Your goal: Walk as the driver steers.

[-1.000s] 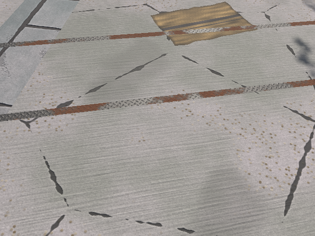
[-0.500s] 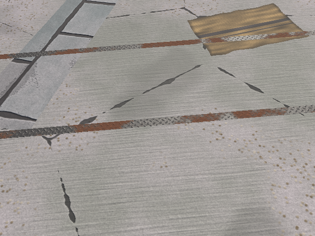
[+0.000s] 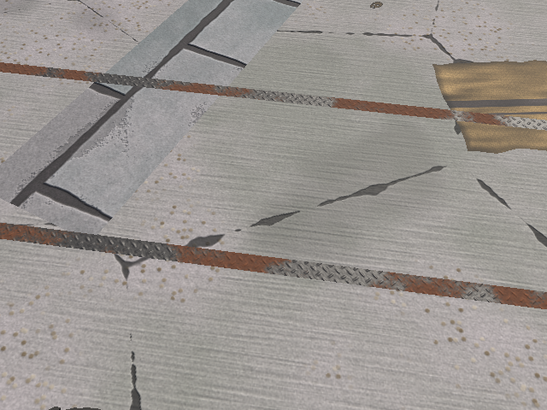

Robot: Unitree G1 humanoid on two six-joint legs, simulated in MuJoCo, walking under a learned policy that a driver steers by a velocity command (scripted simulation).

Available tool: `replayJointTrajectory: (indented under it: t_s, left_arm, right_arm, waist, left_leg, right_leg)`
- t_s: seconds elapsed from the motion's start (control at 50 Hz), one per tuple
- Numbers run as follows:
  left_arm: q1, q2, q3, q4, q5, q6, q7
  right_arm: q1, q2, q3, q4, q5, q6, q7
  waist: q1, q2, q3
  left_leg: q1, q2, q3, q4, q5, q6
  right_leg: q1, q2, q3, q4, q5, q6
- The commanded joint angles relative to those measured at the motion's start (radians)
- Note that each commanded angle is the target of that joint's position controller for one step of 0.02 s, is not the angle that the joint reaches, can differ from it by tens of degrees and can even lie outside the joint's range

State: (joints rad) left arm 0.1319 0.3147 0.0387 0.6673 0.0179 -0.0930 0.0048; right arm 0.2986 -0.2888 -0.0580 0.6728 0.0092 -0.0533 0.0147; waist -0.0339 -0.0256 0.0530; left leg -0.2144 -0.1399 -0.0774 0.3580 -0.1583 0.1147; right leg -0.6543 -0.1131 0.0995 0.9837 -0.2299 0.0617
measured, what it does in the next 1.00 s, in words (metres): walks ahead: right foot, then left foot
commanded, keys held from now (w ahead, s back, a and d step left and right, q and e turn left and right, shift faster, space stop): w+q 0.22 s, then w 0.52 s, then w+e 0.26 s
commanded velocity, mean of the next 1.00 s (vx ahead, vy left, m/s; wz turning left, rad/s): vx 0.50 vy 0.00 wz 0.20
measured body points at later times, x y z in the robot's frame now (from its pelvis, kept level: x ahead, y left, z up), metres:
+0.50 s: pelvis +0.27 -0.05 +0.00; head +0.30 -0.05 +0.45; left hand +0.24 +0.23 -0.11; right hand +0.51 -0.26 -0.09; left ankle +0.33 +0.12 -0.68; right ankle +0.27 -0.16 -0.74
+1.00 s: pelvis +0.52 +0.08 +0.00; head +0.53 +0.09 +0.45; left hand +0.61 +0.37 -0.11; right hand +0.62 -0.19 -0.11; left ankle +0.47 +0.15 -0.74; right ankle +0.66 -0.08 -0.67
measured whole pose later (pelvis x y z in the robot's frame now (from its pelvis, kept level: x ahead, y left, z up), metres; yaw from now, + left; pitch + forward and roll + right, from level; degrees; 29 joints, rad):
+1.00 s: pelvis +0.52 +0.08 +0.00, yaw +9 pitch +1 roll +2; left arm 0.20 0.31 0.06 0.77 -0.02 -0.04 -0.01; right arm 0.33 -0.27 -0.06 0.79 -0.02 -0.10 0.01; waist -0.04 -0.05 0.02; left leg -0.07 -0.05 0.12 0.25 -0.20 0.06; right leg -0.69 -0.09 0.09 0.96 -0.08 0.02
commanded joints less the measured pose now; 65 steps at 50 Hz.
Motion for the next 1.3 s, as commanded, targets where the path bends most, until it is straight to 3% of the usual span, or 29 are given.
replayJointTrajectory:
  t_s: [0.02, 0.12, 0.2, 0.22, 0.24, 0.26, 0.28, 0.32, 0.34, 0.4, 0.5, 0.62, 0.66, 0.7, 0.72, 0.74, 0.76, 0.78, 0.8, 0.82, 0.86, 0.92, 1.04, 1.14, 1.2, 1.24, 1.26, 1.28, 1.3]
  left_arm:
    - [-0.027, 0.044, 0.007, -0.057, 0.003, -0.001, 0.003]
    - [-0.150, 0.070, 0.016, -0.089, -0.023, -0.021, -0.018]
    - [-0.021, 0.122, 0.051, -0.061, -0.029, -0.039, -0.021]
    - [0.090, 0.158, 0.066, -0.050, -0.013, -0.045, -0.014]
    - [0.221, 0.237, 0.084, -0.035, 0.010, -0.043, -0.007]
    - [0.287, 0.234, 0.092, 0.009, -0.008, -0.029, -0.021]
    - [0.246, 0.143, 0.069, -0.005, -0.021, -0.025, -0.022]
    - [0.161, 0.087, 0.047, -0.007, -0.012, -0.011, -0.020]
    - [0.139, 0.067, 0.039, 0.000, -0.007, -0.010, -0.019]
    - [0.135, 0.060, 0.035, 0.026, -0.016, -0.018, -0.019]
    - [0.163, 0.125, 0.050, 0.066, -0.031, -0.010, -0.017]
    - [0.252, 0.161, 0.055, 0.126, -0.049, 0.015, -0.016]
    - [0.247, 0.176, 0.059, 0.136, -0.051, 0.027, -0.012]
    - [0.242, 0.150, 0.047, 0.136, -0.046, 0.032, -0.006]
    - [0.239, 0.089, 0.020, 0.102, -0.014, 0.027, -0.003]
    - [0.341, 0.001, -0.006, 0.084, -0.023, 0.008, -0.007]
    - [0.277, 0.110, 0.019, 0.097, -0.047, -0.003, -0.011]
    - [0.199, 0.138, 0.031, 0.074, -0.065, -0.008, -0.016]
    - [0.168, 0.123, 0.029, 0.074, -0.059, -0.006, -0.012]
    - [0.156, 0.112, 0.032, 0.074, -0.045, 0.001, -0.011]
    - [0.198, 0.078, 0.031, 0.091, -0.047, 0.026, -0.013]
    - [0.167, 0.050, 0.030, 0.080, -0.045, 0.048, -0.009]
    - [0.007, 0.016, 0.018, 0.028, -0.036, 0.038, -0.034]
    - [-0.130, 0.007, 0.009, -0.056, -0.037, 0.037, -0.065]
    - [-0.093, 0.040, 0.027, -0.082, -0.038, 0.043, -0.079]
    - [0.123, 0.113, 0.071, -0.042, -0.040, 0.049, -0.068]
    - [0.288, 0.185, 0.104, -0.007, -0.041, 0.059, -0.048]
    - [0.280, 0.289, 0.119, -0.009, -0.047, 0.057, -0.036]
    - [0.312, 0.220, 0.098, -0.034, -0.041, 0.044, -0.036]
  right_arm:
    - [-0.034, -0.166, -0.046, -0.063, 0.009, -0.010, -0.020]
    - [0.042, -0.172, -0.049, -0.027, 0.020, 0.008, -0.027]
    - [0.017, -0.143, -0.042, -0.029, 0.014, 0.017, -0.029]
    - [0.019, -0.090, -0.023, -0.038, 0.008, 0.012, -0.025]
    - [0.113, -0.020, 0.000, -0.056, 0.010, 0.005, -0.024]
    - [0.173, -0.051, 0.003, -0.064, 0.029, -0.002, -0.027]
    - [0.119, -0.137, -0.017, -0.042, 0.035, 0.001, -0.028]
    - [-0.028, -0.142, -0.021, -0.070, 0.008, 0.003, -0.027]
    - [-0.052, -0.126, -0.023, -0.078, 0.004, 0.001, -0.023]
    - [-0.034, -0.070, -0.009, -0.068, 0.007, 0.003, -0.012]
    - [-0.173, -0.027, 0.018, -0.098, -0.004, -0.015, 0.001]
    - [-0.312, -0.053, 0.012, -0.137, 0.013, -0.027, 0.022]
    - [-0.277, -0.076, 0.001, -0.133, 0.011, -0.030, 0.025]
    - [-0.058, -0.144, -0.038, -0.068, 0.000, -0.027, 0.013]
    - [0.126, -0.226, -0.060, -0.040, -0.012, -0.019, -0.001]
    - [0.143, -0.281, -0.066, -0.029, -0.013, -0.015, 0.004]
    - [0.127, -0.183, -0.043, -0.034, -0.003, -0.017, 0.007]
    - [0.071, -0.150, -0.030, -0.035, -0.001, -0.021, 0.006]
    - [0.010, -0.126, -0.022, -0.037, -0.007, -0.026, 0.008]
    - [-0.034, -0.099, -0.015, -0.035, -0.013, -0.031, 0.011]
    - [-0.071, -0.079, -0.015, -0.023, -0.022, -0.048, 0.012]
    - [-0.067, -0.094, -0.024, 0.012, -0.027, -0.068, 0.005]
    - [-0.039, -0.128, -0.032, 0.062, -0.021, -0.061, -0.016]
    - [0.044, -0.160, -0.043, 0.115, -0.002, -0.025, -0.025]
    - [0.025, -0.196, -0.053, 0.112, 0.004, 0.000, -0.038]
    - [0.000, -0.211, -0.056, 0.102, 0.007, 0.015, -0.050]
    - [0.002, -0.190, -0.044, 0.087, -0.001, 0.008, -0.055]
    - [0.102, -0.035, 0.003, 0.036, -0.037, -0.020, -0.034]
    - [0.026, -0.100, -0.001, 0.028, -0.009, -0.063, -0.015]
  waist:
    - [0.009, 0.073, -0.049]
    - [-0.042, 0.115, -0.063]
    - [0.047, 0.162, -0.093]
    - [0.100, 0.123, -0.188]
    - [0.101, -0.080, -0.343]
    - [0.089, -0.306, -0.381]
    - [0.112, -0.162, -0.244]
    - [0.102, -0.045, -0.075]
    - [0.082, -0.051, -0.038]
    - [0.047, -0.089, -0.038]
    - [0.083, -0.055, -0.024]
    - [0.115, -0.064, 0.002]
    - [0.075, -0.069, -0.017]
    - [-0.040, -0.036, -0.157]
    - [-0.107, 0.104, -0.311]
    - [-0.041, 0.351, -0.405]
    - [-0.079, 0.219, -0.329]
    - [-0.067, 0.176, -0.203]
    - [-0.036, 0.110, -0.144]
    - [-0.009, 0.103, -0.095]
    - [0.035, 0.131, -0.082]
    - [0.045, 0.095, -0.039]
    - [-0.007, 0.065, 0.012]
    - [-0.052, 0.052, 0.050]
    - [-0.001, 0.103, -0.017]
    - [0.127, 0.110, -0.144]
    - [0.205, 0.037, -0.234]
    - [0.086, -0.227, -0.309]
    - [0.151, -0.125, -0.449]
  left_leg:
    - [-0.090, 0.197, -0.163, -0.112, 0.214, 0.144]
    - [-0.014, 0.224, -0.267, -0.028, 0.056, 0.102]
    - [0.041, 0.234, -0.353, 0.124, 0.059, 0.053]
    - [-0.020, 0.182, -0.301, 0.304, 0.043, 0.017]
    - [-0.278, 0.061, -0.157, 0.630, -0.202, -0.057]
    - [-0.509, 0.053, -0.100, 0.853, -0.449, -0.088]
    - [-0.580, 0.106, -0.128, 0.938, -0.369, -0.098]
    - [-0.562, 0.159, -0.070, 0.909, -0.235, -0.102]
    - [-0.534, 0.187, -0.068, 0.857, -0.195, -0.100]
    - [-0.458, 0.215, -0.021, 0.742, -0.155, -0.105]
    - [-0.419, 0.231, 0.036, 0.421, 0.050, -0.121]
    - [-0.329, 0.190, 0.063, 0.206, 0.110, -0.093]
    - [-0.246, 0.169, 0.081, 0.157, 0.068, -0.062]
    - [0.094, 0.145, 0.101, 0.117, 0.078, -0.011]
    - [0.384, 0.356, -0.138, 0.144, 0.109, 0.059]
    - [0.598, 0.530, -0.581, 0.010, -0.132, 0.199]
    - [0.537, 0.515, -0.589, -0.046, -0.257, 0.171]
    - [0.424, 0.489, -0.444, -0.062, -0.209, 0.138]
    - [0.308, 0.447, -0.338, -0.084, -0.105, 0.118]
    - [0.218, 0.412, -0.258, -0.116, -0.025, 0.109]
    - [0.115, 0.383, -0.153, -0.175, 0.071, 0.101]
    - [0.076, 0.382, -0.035, -0.220, 0.194, 0.102]
    - [0.117, 0.354, 0.152, -0.247, 0.260, 0.056]
    - [0.301, 0.411, 0.204, -0.177, 0.373, 0.040]
    - [0.358, 0.416, 0.248, -0.012, 0.797, 0.007]
    - [0.283, 0.381, 0.282, 0.298, 0.946, -0.030]
    - [0.060, 0.340, 0.281, 0.578, 0.694, -0.069]
    - [-0.414, 0.126, 0.223, 0.942, -0.315, -0.138]
    - [-0.535, 0.092, -0.016, 1.070, -0.438, -0.129]
  right_leg:
    - [0.098, 0.045, -0.052, -0.207, 0.201, 0.029]
    - [0.182, 0.108, -0.025, -0.440, 0.284, 0.011]
    - [0.360, 0.112, -0.030, -0.536, 0.162, -0.064]
    - [0.563, 0.024, 0.037, -0.529, 0.143, -0.118]
    - [0.914, -0.202, 0.353, -0.547, 0.038, -0.244]
    - [1.002, -0.320, 0.729, -0.661, -0.250, -0.338]
    - [0.902, -0.280, 0.663, -0.702, -0.395, -0.305]
    - [0.676, -0.188, 0.397, -0.722, -0.195, -0.259]
    - [0.604, -0.151, 0.318, -0.744, -0.094, -0.255]
    - [0.527, -0.106, 0.185, -0.795, 0.078, -0.269]
    - [0.522, -0.092, 0.048, -0.836, 0.224, -0.275]
    - [0.601, -0.134, 0.021, -0.800, 0.248, -0.238]
    - [0.636, -0.145, 0.011, -0.738, 0.361, -0.217]
    - [0.563, -0.067, -0.073, -0.457, 0.562, -0.167]
    - [0.358, -0.007, -0.122, -0.127, 0.277, -0.122]
    - [0.016, 0.151, -0.086, 0.164, -0.327, -0.074]
    - [-0.096, 0.100, 0.015, 0.270, -0.340, -0.083]
    - [-0.137, 0.062, 0.004, 0.271, -0.245, -0.095]
    - [-0.100, 0.023, -0.013, 0.233, -0.159, -0.090]
    - [-0.070, -0.001, -0.011, 0.186, -0.100, -0.082]
    - [0.023, -0.019, 0.000, 0.157, -0.033, -0.066]
    - [-0.016, -0.011, 0.025, 0.097, 0.059, -0.043]
    - [-0.013, 0.014, -0.037, -0.220, 0.335, -0.051]
    - [-0.079, 0.033, -0.104, -0.350, 0.246, -0.098]
    - [0.046, 0.107, -0.188, -0.361, 0.094, -0.150]
    - [0.353, 0.183, -0.213, -0.413, 0.085, -0.209]
    - [0.662, 0.116, -0.066, -0.453, 0.119, -0.262]
    - [1.013, -0.152, 0.487, -0.505, 0.016, -0.447]
    - [1.094, -0.226, 0.748, -0.644, -0.079, -0.504]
